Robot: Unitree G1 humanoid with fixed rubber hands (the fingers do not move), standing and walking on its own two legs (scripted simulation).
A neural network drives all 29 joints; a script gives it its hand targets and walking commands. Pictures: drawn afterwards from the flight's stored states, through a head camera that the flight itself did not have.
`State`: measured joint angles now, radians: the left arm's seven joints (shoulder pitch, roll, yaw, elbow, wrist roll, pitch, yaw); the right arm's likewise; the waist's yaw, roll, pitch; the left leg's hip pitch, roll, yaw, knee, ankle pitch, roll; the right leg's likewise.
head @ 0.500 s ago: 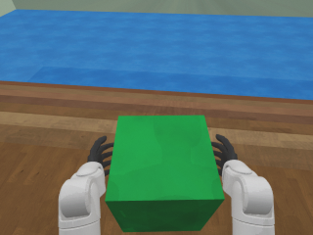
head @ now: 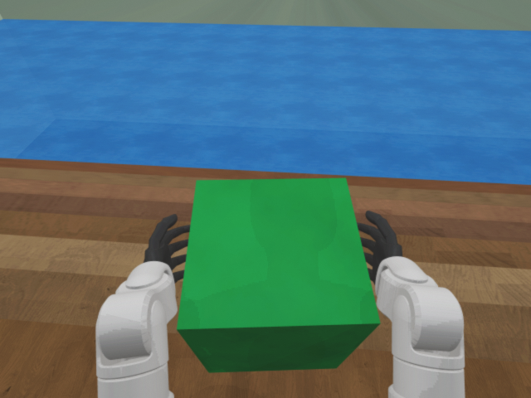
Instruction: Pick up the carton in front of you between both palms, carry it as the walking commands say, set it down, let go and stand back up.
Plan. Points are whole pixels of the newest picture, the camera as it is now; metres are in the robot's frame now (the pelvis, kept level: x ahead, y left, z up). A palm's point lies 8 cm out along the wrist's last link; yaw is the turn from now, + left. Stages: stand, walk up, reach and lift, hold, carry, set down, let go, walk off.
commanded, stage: carry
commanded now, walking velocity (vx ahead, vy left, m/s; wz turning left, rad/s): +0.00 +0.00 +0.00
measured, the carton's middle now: (272, 282) +0.30 +0.00 +0.04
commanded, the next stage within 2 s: none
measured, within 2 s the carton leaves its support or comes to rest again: neither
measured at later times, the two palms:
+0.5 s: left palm (206, 134) +0.59 +0.12 +0.11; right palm (355, 130) +0.59 -0.18 +0.12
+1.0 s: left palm (216, 109) +0.65 +0.10 +0.13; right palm (359, 106) +0.65 -0.19 +0.14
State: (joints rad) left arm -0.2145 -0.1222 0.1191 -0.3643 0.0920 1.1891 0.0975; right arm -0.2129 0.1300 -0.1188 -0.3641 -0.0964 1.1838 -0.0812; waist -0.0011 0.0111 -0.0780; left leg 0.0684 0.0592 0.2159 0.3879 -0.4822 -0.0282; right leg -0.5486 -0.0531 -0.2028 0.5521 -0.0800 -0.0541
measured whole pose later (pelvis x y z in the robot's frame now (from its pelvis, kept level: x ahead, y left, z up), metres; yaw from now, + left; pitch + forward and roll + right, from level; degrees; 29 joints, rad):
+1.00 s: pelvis +0.28 -0.04 +0.02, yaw -2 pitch +5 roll +1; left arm -0.67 -0.03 0.23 0.06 0.06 1.20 0.13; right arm -0.68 0.02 -0.23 0.06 -0.07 1.20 -0.12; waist 0.01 -0.02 0.00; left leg -0.30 0.00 0.10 0.49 -0.24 0.04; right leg -0.23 0.03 -0.07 0.57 -0.33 -0.05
